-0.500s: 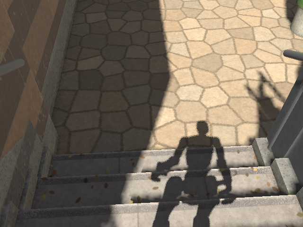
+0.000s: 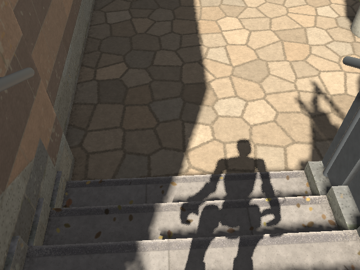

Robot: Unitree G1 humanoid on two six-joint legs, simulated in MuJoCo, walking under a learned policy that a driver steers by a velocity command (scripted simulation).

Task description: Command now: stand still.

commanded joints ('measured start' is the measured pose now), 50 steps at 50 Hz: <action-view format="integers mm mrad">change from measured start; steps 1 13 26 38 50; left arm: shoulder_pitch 19 49 84 68 638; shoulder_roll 115 109 92 -47 282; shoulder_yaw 21 15 15 -78 28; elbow -26 8 -48 -151 97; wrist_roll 0 1 64 77 96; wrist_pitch -7 1 -24 -27 -50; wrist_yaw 2 3 75 41 8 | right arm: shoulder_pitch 32 75 408 371 223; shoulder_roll -112 -110 -12 20 6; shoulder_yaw -18 -11 -13 78 56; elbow -23 20 98 86 -105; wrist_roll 0 -1 -81 -111 -18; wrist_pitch -6 1 -126 -152 -115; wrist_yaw -2 -2 -62 -76 29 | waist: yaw -2 -2 -131 -41 182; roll -2 -4 8 39 -114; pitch -41 -28 86 47 -183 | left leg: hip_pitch -63 -63 234 -545 -1171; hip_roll -16 -18 -12 46 -89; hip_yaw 32 40 26 -3 -39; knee -66 -74 108 91 1655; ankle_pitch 164 167 -129 -133 -503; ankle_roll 37 33 170 204 41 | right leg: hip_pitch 76 86 -398 -132 787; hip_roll -24 -19 -144 -100 -462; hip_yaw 18 21 184 31 547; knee -55 -66 124 281 123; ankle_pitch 220 230 -429 852 495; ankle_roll -16 -13 -246 -51 -456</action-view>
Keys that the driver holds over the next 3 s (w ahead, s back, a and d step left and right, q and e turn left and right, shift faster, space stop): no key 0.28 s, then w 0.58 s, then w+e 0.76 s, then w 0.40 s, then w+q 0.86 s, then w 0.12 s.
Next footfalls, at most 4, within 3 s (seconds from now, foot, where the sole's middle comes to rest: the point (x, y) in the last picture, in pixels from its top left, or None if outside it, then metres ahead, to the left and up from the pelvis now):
0.94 right None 0.36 -0.11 -0.95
1.38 left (172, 267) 0.61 0.08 -1.12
2.04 right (245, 225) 0.90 -0.31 -1.29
2.56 left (215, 187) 1.24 -0.18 -1.46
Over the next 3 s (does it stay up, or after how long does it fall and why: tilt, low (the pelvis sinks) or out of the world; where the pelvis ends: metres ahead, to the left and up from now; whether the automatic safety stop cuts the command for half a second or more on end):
stays up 1.37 -0.31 -0.80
